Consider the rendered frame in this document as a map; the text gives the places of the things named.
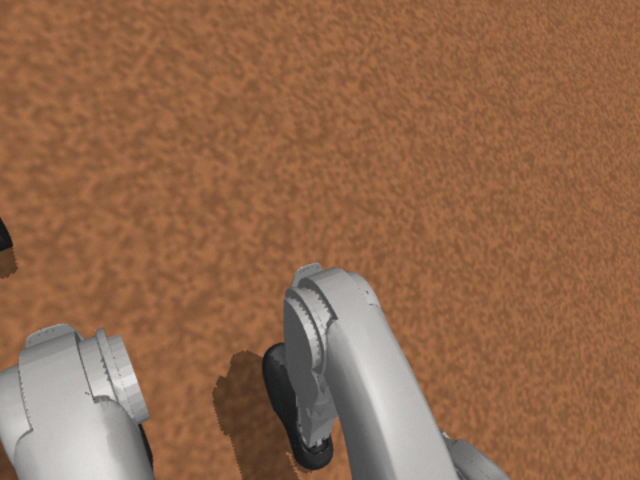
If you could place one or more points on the right robot foot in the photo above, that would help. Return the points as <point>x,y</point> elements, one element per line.
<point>283,400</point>

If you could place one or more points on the bottle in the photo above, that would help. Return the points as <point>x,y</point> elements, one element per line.
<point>5,239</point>

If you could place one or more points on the right robot hand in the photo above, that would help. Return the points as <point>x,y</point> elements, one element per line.
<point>470,463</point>

